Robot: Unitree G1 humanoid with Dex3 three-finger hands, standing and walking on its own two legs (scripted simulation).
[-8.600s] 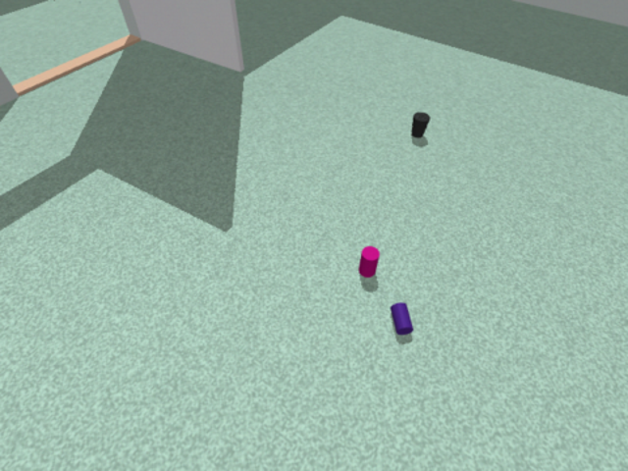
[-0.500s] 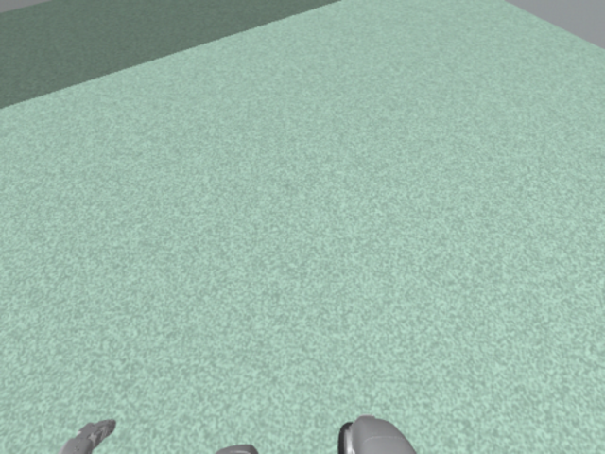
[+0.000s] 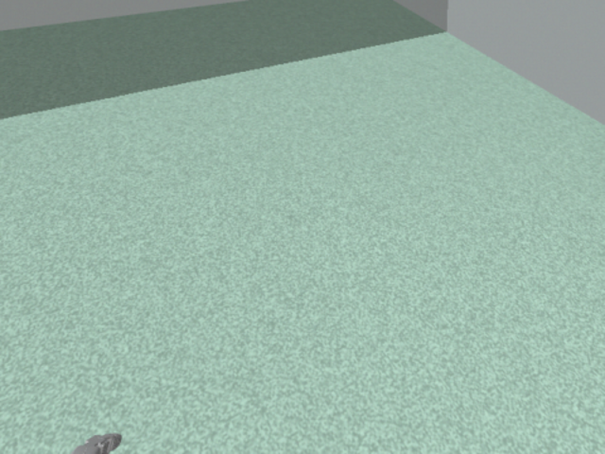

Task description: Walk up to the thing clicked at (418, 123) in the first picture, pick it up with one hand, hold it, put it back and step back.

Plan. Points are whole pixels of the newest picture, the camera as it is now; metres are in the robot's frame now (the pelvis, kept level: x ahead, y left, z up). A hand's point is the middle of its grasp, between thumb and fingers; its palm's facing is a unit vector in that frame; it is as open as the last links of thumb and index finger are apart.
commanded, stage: walk up
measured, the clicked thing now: out of the picture +0.59 +1.35 -0.71
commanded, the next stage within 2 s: stand in 0.38 s
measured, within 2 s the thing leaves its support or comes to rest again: neither
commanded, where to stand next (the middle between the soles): +0.06 -0.02 m, yaw +0 degrees
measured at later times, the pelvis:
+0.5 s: pelvis +0.02 -0.01 +0.01, yaw +1 degrees
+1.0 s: pelvis +0.04 -0.02 +0.01, yaw +2 degrees
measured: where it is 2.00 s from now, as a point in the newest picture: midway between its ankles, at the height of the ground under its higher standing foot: outside the picture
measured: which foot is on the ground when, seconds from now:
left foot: down 0.00-1.00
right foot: down 0.00-1.00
